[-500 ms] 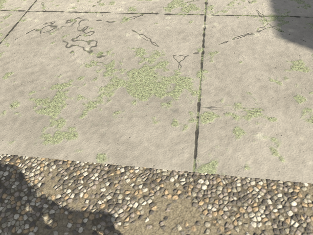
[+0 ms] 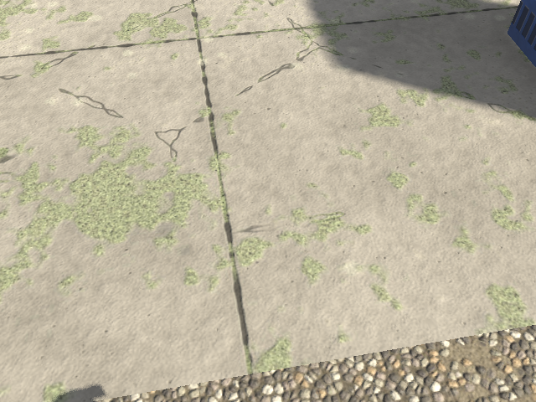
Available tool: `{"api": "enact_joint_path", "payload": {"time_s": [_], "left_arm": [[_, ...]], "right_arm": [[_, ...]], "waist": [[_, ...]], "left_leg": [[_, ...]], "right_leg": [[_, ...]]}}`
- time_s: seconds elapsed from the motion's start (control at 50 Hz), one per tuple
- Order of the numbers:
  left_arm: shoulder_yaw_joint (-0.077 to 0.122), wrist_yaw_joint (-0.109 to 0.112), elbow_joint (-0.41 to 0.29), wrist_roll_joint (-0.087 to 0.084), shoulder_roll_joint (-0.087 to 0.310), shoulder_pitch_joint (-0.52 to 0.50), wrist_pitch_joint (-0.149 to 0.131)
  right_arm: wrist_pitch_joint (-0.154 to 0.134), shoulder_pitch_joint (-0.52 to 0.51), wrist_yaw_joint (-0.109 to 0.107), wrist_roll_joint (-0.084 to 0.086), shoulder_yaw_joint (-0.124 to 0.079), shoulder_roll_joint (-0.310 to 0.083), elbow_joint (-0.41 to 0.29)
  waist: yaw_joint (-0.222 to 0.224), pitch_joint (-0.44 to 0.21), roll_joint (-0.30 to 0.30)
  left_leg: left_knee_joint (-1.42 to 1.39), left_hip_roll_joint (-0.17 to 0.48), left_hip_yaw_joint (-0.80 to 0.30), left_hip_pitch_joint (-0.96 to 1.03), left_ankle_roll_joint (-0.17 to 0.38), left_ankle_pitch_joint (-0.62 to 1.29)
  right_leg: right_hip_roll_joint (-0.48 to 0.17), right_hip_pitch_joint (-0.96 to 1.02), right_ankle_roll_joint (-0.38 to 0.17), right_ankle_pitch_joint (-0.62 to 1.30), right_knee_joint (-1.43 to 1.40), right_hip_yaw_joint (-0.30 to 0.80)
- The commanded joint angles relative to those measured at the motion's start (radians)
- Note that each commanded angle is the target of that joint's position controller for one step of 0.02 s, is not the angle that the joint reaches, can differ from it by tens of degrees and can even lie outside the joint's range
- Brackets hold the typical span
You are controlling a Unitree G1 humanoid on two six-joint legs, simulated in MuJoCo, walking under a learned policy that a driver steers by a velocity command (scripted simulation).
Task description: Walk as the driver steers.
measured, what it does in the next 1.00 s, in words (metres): walks ahead: right foot, then left foot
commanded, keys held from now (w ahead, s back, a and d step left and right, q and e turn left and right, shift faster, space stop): w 1.00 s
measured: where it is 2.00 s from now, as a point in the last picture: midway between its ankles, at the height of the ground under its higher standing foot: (311, 206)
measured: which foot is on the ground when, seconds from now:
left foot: down 0.00-0.38, up 0.40-0.88, down 0.90-1.00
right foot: up 0.00-0.34, down 0.36-0.92, up 0.94-1.00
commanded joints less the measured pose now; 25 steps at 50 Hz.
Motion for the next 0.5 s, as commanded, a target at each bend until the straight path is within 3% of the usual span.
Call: {"api": "enact_joint_path", "payload": {"time_s": [0.02,0.08,0.14,0.2,0.26,0.3,0.32,0.34,0.36,0.38,0.4,0.42,0.44,0.46,0.5], "left_arm": [[0.011,-0.004,-0.074,-0.003,0.025,0.04,0.003],[0.001,-0.002,-0.112,0.013,0.013,-0.033,0.006],[-0.009,-0.017,-0.14,0.02,0.016,-0.121,-0.011],[-0.021,-0.035,-0.17,0.017,0.009,-0.236,-0.025],[-0.019,-0.047,-0.21,0.007,0.03,-0.312,-0.026],[-0.011,-0.052,-0.223,0.008,0.054,-0.308,-0.029],[0.0,-0.052,-0.21,0.013,0.072,-0.248,-0.031],[0.025,-0.048,-0.168,0.019,0.111,-0.118,-0.031],[0.056,-0.036,-0.122,0.021,0.179,0.066,-0.027],[0.081,-0.027,-0.108,0.036,0.306,0.172,-0.021],[0.062,-0.03,-0.105,0.026,0.24,0.203,-0.025],[0.041,-0.035,-0.11,0.027,0.184,0.129,-0.03],[0.029,-0.038,-0.123,0.023,0.143,0.045,-0.031],[0.018,-0.044,-0.13,0.024,0.106,-0.023,-0.033],[0.012,-0.049,-0.128,0.031,0.075,-0.076,-0.044]], "right_arm": [[-0.017,0.041,0.007,0.0,-0.022,-0.081,-0.015],[-0.024,0.077,0.013,0.008,-0.035,-0.121,0.021],[-0.011,0.088,0.009,0.016,-0.039,-0.145,0.035],[0.004,0.132,0.006,0.028,-0.038,-0.168,0.051],[0.022,0.191,0.008,0.039,-0.039,-0.19,0.082],[0.037,0.194,0.006,0.045,-0.041,-0.202,0.092],[0.044,0.175,0.003,0.046,-0.041,-0.209,0.092],[0.049,0.174,0.001,0.044,-0.034,-0.195,0.094],[0.047,0.171,-0.004,0.028,-0.017,-0.157,0.079],[0.027,0.255,0.003,0.01,0.021,-0.043,0.042],[0.001,0.251,0.008,0.023,0.013,-0.083,0.061],[-0.008,0.173,0.013,0.056,-0.01,-0.153,0.034],[-0.008,0.116,0.01,0.055,-0.008,-0.147,0.019],[-0.001,0.092,0.005,0.036,-0.01,-0.135,0.021],[0.029,0.129,0.003,0.026,-0.013,-0.107,0.034]], "waist": [[0.001,-0.05,0.103],[-0.001,-0.013,0.073],[-0.017,-0.005,0.068],[-0.061,0.013,0.08],[-0.079,0.031,0.102],[-0.056,0.025,0.119],[-0.009,-0.007,0.124],[0.056,-0.085,0.109],[0.133,-0.204,0.06],[0.107,-0.331,-0.199],[0.118,-0.421,-0.189],[0.099,-0.273,-0.132],[0.068,-0.185,-0.086],[0.036,-0.124,-0.04],[-0.021,-0.091,-0.064]], "left_leg": [[-0.262,0.278,-0.269,0.154,0.175,0.032],[-0.303,0.292,-0.206,0.153,0.21,0.109],[-0.305,0.269,-0.123,0.185,0.195,0.17],[-0.283,0.244,-0.063,0.18,0.165,0.16],[-0.252,0.288,-0.08,0.26,0.149,0.128],[-0.2,0.316,-0.086,0.311,0.131,0.184],[-0.124,0.306,-0.065,0.31,0.113,0.308],[0.041,0.261,-0.02,0.282,0.087,0.456],[0.295,0.209,0.028,0.132,0.044,0.384],[0.715,0.053,0.051,-0.285,-0.028,-0.084],[0.881,0.023,-0.129,-0.409,-0.017,-0.434],[0.934,0.083,-0.145,-0.5,0.003,-0.373],[0.893,0.132,-0.122,-0.486,0.012,-0.277],[0.83,0.164,-0.117,-0.442,0.007,-0.205],[0.755,0.194,-0.124,-0.32,-0.003,-0.117]], "right_leg": [[-0.112,-0.166,0.001,0.056,-0.011,0.033],[-0.121,-0.235,0.011,0.123,-0.146,0.04],[-0.125,-0.242,0.015,0.278,-0.34,-0.002],[-0.099,-0.171,0.019,0.363,-0.509,-0.078],[-0.081,-0.162,0.003,0.3,-0.597,-0.093],[-0.058,-0.122,-0.026,0.228,-0.647,-0.111],[-0.029,-0.019,-0.045,0.231,-0.689,-0.136],[0.01,0.167,-0.069,0.243,-0.718,-0.162],[-0.064,0.441,-0.112,0.262,-0.697,-0.068],[-0.339,0.806,-0.269,0.147,-0.767,0.405],[-0.404,0.83,-0.311,0.093,-0.915,0.671],[-0.37,0.722,-0.258,0.103,-0.92,0.523],[-0.323,0.58,-0.225,0.178,-0.927,0.372],[-0.275,0.452,-0.204,0.245,-0.958,0.269],[-0.219,0.308,-0.186,0.302,-1.029,0.161]]}}
Keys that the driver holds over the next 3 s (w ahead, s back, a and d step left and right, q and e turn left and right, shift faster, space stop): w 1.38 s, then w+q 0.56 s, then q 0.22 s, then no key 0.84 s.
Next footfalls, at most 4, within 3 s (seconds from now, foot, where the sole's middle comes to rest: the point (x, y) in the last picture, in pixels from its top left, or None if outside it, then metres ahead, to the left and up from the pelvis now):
0.36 right None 0.34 -0.18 -0.77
0.90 left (268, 319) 0.68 0.03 -0.77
1.48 right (357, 232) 0.96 -0.23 -0.77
2.02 left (267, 166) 1.23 0.04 -0.77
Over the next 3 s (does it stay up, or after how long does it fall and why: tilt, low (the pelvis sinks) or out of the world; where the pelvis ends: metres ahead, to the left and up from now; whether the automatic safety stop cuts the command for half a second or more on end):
stays up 1.27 -0.07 0.00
